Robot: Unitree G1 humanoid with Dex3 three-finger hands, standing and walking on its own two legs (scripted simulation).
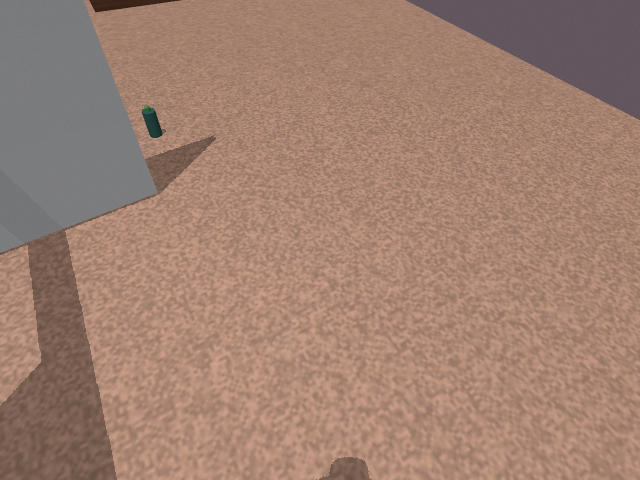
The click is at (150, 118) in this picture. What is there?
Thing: necked bottle
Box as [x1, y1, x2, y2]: [142, 105, 161, 137]
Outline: 146,105 145,108 142,110 142,113 150,136 160,136 161,130 154,109
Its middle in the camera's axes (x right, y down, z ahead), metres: -0.92 -0.64 +2.06
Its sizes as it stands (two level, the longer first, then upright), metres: 0.066 0.066 0.173
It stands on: the floor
